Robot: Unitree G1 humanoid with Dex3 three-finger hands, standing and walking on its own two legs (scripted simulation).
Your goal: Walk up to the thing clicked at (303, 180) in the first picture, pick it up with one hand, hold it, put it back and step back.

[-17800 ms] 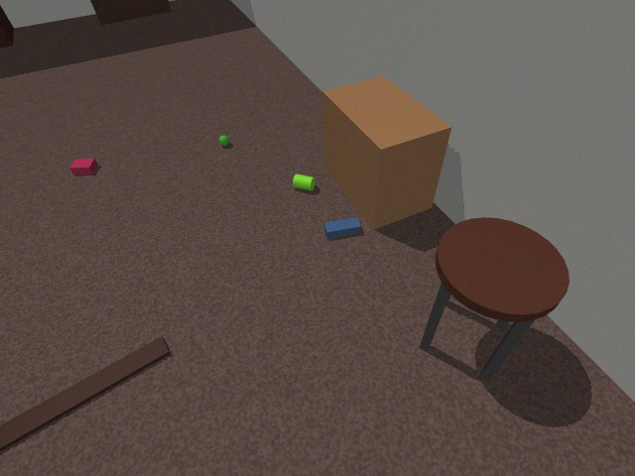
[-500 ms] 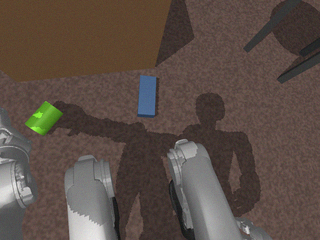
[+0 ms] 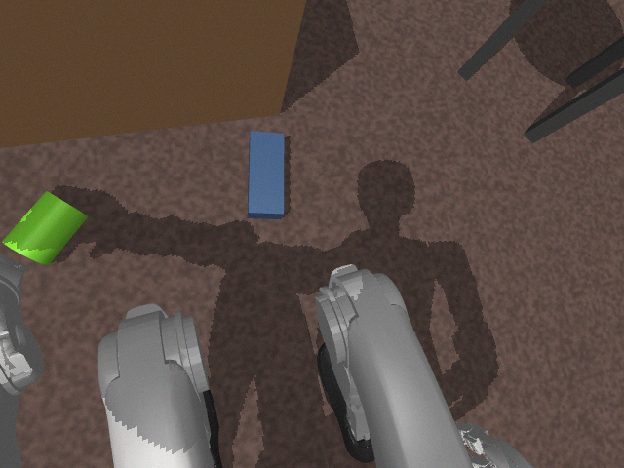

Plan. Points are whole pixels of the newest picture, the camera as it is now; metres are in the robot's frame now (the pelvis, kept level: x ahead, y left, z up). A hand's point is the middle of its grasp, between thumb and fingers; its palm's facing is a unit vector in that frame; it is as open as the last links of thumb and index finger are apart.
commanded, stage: approach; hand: left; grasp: from above
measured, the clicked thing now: (47, 228) +0.47 +0.34 -0.28
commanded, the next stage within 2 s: rest palm in 0.54 s
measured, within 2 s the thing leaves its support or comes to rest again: neither
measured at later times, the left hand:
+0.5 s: hand (16, 192) +0.49 +0.32 -0.16, palm faces -0.19 -0.35 -0.92, open 13.9 cm
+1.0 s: hand (30, 226) +0.46 +0.33 -0.22, palm faces -0.24 -0.35 -0.91, open 14.3 cm
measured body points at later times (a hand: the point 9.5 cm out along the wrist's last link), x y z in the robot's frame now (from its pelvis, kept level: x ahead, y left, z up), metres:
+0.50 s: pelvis +0.00 +0.00 +0.01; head +0.27 +0.07 +0.36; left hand +0.50 +0.34 -0.11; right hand +0.00 -0.26 -0.07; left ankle +0.07 +0.14 -0.28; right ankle +0.09 -0.12 -0.28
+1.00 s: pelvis -0.01 +0.01 +0.00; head +0.29 +0.08 +0.33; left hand +0.47 +0.35 -0.17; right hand +0.01 -0.24 -0.07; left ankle +0.07 +0.14 -0.28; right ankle +0.09 -0.12 -0.28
